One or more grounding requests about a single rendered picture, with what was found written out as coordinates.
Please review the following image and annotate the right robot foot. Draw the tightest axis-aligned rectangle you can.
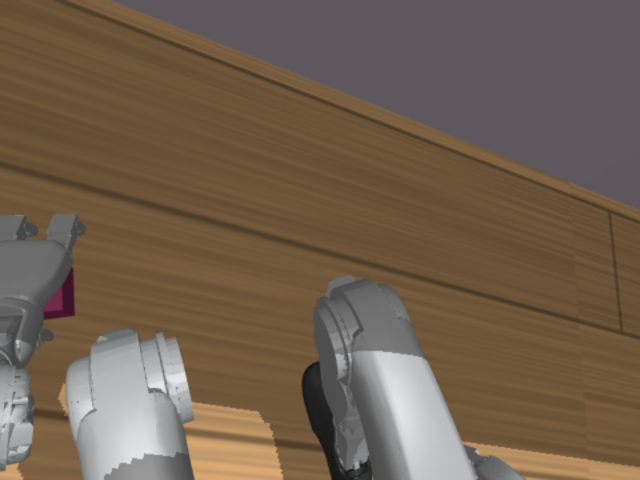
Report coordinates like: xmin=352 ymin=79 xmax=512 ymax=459
xmin=302 ymin=361 xmax=372 ymax=480

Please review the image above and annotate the cube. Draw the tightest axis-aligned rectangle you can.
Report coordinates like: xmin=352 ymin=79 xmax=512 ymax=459
xmin=41 ymin=267 xmax=75 ymax=320

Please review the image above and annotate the left robot arm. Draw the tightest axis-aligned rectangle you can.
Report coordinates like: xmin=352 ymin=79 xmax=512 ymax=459
xmin=0 ymin=298 xmax=44 ymax=472

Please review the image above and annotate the left robot hand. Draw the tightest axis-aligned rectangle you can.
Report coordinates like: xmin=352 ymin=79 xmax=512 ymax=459
xmin=0 ymin=214 xmax=86 ymax=347

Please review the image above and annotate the right robot hand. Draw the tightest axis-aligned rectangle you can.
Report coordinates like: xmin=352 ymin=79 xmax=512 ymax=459
xmin=463 ymin=444 xmax=527 ymax=480

